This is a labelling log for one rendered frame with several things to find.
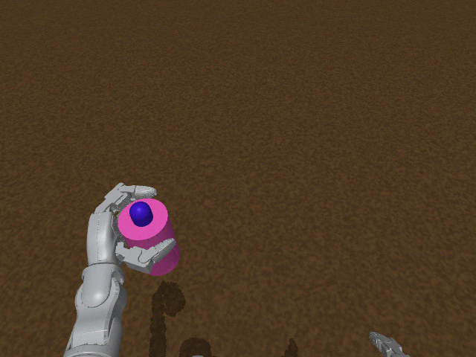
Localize left robot arm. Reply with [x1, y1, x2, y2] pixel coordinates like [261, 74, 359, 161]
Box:
[63, 263, 127, 357]

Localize left robot hand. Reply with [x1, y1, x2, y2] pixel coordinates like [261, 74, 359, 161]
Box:
[86, 182, 176, 274]

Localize right robot hand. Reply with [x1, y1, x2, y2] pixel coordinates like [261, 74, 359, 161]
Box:
[369, 332, 410, 357]

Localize bottle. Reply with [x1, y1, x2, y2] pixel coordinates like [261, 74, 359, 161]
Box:
[118, 199, 180, 276]

